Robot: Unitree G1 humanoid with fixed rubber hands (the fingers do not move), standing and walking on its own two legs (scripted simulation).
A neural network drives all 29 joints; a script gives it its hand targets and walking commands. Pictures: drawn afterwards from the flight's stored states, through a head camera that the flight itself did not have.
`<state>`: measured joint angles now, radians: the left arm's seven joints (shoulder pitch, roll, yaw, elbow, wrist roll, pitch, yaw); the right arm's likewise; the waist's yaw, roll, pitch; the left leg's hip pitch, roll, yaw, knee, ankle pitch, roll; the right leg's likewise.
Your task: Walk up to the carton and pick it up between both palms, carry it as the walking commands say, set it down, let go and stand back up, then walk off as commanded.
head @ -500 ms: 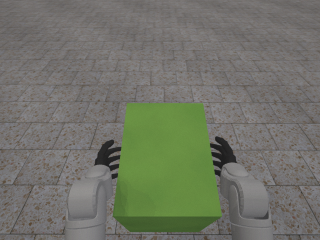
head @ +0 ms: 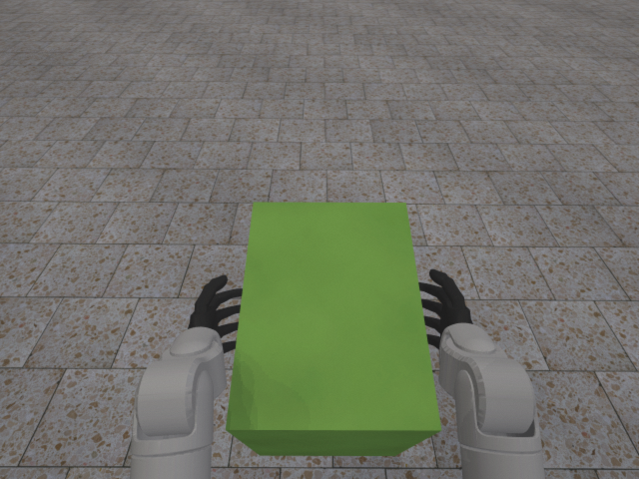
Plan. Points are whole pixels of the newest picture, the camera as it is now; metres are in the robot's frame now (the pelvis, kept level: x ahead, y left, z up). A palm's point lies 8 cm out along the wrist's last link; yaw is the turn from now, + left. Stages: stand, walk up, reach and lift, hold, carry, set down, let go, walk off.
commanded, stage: carry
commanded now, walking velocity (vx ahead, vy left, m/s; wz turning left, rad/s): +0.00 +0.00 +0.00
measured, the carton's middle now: (328, 336) +0.31 +0.00 +0.02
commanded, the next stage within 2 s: none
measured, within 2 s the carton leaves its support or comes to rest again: neither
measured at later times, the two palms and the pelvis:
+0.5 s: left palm (206, 341) +0.27 +0.14 +0.08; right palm (452, 333) +0.27 -0.14 +0.09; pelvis +0.00 +0.00 +0.00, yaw +0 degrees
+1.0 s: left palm (206, 343) +0.27 +0.14 +0.08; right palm (451, 333) +0.27 -0.14 +0.09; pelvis +0.00 +0.00 +0.00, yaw +0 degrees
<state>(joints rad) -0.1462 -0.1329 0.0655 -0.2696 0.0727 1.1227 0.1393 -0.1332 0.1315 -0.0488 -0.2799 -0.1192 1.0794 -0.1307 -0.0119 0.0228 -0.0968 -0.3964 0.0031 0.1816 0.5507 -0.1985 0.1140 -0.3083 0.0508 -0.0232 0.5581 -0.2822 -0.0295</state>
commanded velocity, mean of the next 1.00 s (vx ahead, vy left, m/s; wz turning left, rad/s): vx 0.00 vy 0.00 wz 0.00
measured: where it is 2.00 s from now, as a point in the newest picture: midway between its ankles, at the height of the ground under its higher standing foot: outside the picture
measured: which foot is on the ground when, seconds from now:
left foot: down 0.00-1.00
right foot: down 0.00-1.00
